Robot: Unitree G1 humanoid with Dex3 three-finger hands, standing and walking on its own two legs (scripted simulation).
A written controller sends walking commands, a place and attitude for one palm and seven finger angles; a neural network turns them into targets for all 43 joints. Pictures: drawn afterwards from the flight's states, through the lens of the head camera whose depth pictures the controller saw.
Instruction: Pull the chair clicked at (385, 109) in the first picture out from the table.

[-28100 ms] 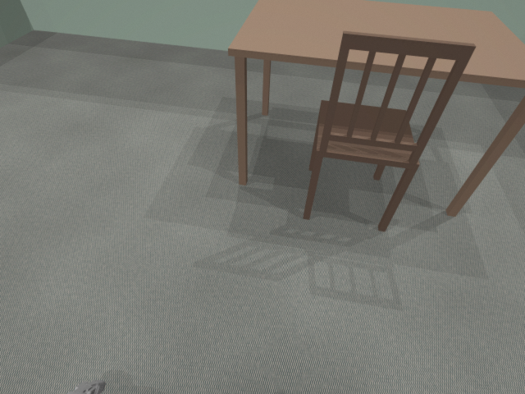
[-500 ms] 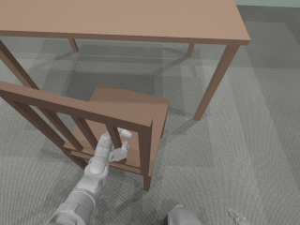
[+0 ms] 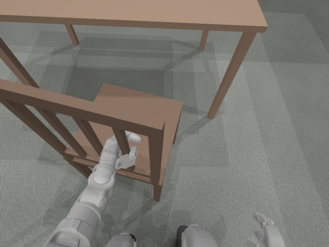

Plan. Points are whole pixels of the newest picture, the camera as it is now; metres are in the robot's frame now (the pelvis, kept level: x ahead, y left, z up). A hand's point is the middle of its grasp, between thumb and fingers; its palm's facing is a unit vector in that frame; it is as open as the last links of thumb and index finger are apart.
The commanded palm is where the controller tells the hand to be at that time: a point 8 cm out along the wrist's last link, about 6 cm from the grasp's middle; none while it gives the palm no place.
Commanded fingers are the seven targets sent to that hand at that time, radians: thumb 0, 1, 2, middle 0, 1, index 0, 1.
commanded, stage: step backward, pulling the chair out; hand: left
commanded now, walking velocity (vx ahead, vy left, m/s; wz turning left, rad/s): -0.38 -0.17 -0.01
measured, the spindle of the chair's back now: (95, 143) +0.37 +0.20 -0.08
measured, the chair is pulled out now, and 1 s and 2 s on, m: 0.35 0.55 0.57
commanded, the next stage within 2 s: stop walking, hand still on the chair in 0.58 s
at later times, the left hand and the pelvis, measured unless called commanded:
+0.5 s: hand (133, 194) +0.24 +0.08 -0.06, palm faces -0.14 -0.98 -0.12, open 5.0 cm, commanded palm +0.21 +0.13 -0.07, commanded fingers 0.00 0.90 0.90 -0.50 -1.45 -0.50 -1.45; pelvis -0.10 +0.00 +0.00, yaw +0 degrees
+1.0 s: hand (137, 241) +0.13 +0.06 -0.06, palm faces -0.10 -0.99 -0.14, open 5.1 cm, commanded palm +0.13 +0.12 -0.05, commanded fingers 0.00 0.90 0.90 -0.50 -1.45 -0.50 -1.45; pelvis -0.18 -0.02 +0.00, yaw -2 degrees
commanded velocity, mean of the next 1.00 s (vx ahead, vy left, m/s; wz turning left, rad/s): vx -0.17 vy -0.02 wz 0.01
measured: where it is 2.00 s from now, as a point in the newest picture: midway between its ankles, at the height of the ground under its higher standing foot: outside the picture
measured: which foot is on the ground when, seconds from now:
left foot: down 0.00-0.16, up 0.18-0.40, down 0.42-1.00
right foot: up 0.00-0.08, down 0.10-0.46, up 0.48-0.66, down 0.68-1.00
